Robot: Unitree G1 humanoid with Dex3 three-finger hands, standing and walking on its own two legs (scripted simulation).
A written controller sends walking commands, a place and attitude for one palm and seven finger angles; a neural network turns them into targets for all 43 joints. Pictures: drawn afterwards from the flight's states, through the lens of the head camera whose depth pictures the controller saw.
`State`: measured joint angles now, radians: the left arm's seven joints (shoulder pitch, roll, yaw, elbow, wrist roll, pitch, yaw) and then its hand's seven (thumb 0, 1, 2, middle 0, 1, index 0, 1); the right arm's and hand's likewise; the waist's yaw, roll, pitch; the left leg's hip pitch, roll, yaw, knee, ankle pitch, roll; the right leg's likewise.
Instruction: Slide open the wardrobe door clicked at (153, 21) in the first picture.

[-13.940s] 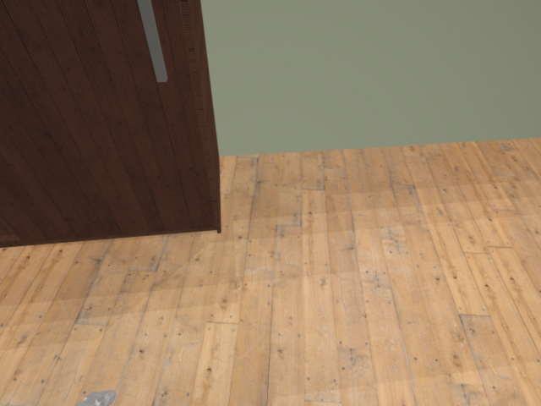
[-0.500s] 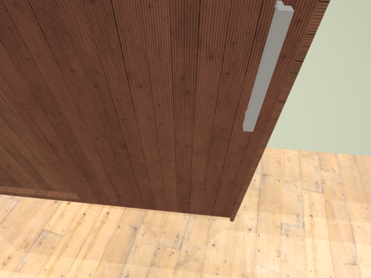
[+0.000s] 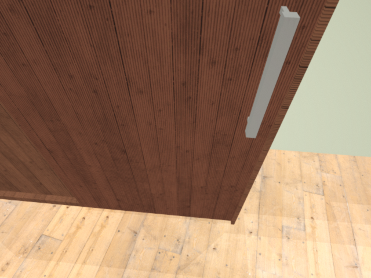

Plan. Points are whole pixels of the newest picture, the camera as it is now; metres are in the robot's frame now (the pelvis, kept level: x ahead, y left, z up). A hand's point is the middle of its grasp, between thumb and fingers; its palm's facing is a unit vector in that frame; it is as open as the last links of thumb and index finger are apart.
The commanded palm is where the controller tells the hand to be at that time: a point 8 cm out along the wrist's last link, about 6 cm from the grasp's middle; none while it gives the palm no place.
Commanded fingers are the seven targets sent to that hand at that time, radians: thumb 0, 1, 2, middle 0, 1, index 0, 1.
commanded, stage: look again from close up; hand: right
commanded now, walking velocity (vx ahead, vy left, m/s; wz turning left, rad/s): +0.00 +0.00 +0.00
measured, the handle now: (264, 82) +0.51 -0.15 +0.17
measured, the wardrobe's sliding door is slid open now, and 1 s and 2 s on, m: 0.00 0.00 0.00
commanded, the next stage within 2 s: raise the hand with hooked fingers in 0.22 s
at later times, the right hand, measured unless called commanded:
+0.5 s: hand (295, 244) +0.21 -0.20 +0.00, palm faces +0.30 +0.94 -0.13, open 7.6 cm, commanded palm +0.12 -0.25 -0.04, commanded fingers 0.00 -0.67 -0.80 0.22 0.45 0.22 0.45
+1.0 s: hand (297, 234) +0.21 -0.19 +0.04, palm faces -0.03 +0.99 -0.11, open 10.2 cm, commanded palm +0.17 -0.26 +0.05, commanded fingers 0.00 -0.08 -0.55 0.26 0.82 0.26 0.82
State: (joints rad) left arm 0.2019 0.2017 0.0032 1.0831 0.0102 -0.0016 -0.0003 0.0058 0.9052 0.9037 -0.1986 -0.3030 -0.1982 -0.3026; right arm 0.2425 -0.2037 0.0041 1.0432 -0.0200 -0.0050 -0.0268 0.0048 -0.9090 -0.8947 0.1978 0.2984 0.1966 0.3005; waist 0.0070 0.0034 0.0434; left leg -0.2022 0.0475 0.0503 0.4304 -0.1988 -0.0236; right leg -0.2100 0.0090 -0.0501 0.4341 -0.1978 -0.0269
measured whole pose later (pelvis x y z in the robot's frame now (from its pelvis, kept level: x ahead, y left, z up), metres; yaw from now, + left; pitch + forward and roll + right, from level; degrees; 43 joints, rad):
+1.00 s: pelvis +0.01 +0.03 -0.05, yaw -3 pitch +6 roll +2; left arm 0.19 0.22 -0.03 0.61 -0.05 -0.27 0.10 0.01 0.90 0.90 -0.20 -0.30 -0.20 -0.30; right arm 0.34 -0.32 -0.28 0.00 0.34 -0.33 0.45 0.01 -0.31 -0.64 0.24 0.68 0.24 0.68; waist -0.03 -0.04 -0.08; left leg -0.54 0.01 0.13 0.87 -0.44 0.03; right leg -0.59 -0.05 0.05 0.92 -0.44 0.03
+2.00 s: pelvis +0.02 +0.02 -0.01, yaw -2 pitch -2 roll +1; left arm 0.22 0.27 -0.09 0.62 -0.10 -0.24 0.12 0.02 0.90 0.90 -0.20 -0.30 -0.20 -0.30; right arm -0.21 -0.55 -0.49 0.16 0.33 0.29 0.42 -0.01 0.50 -0.30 0.30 1.20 0.30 1.20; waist -0.04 -0.07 -0.04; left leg -0.18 0.03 0.10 0.50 -0.28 0.00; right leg -0.22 -0.01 0.01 0.54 -0.28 0.00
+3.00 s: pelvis +0.03 +0.03 -0.01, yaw -2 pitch -2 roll +0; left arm 0.22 0.26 -0.07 0.62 -0.10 -0.21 0.12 0.02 0.90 0.90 -0.20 -0.30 -0.20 -0.30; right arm -0.26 -0.47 -0.43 0.19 0.29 0.28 0.34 -0.01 0.50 -0.30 0.30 1.20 0.30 1.20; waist -0.02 -0.06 -0.05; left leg -0.19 0.02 0.09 0.52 -0.30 0.01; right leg -0.21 -0.02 -0.01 0.52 -0.28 0.01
